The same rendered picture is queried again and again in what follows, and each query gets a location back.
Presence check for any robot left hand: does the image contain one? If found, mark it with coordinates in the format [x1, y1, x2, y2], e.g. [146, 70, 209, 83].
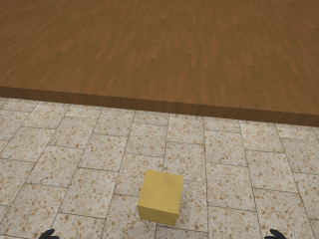
[38, 228, 60, 239]

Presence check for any carton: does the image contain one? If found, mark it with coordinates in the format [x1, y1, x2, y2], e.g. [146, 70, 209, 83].
[137, 169, 183, 227]

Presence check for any robot right hand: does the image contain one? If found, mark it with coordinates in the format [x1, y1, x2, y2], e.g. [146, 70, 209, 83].
[264, 229, 287, 239]

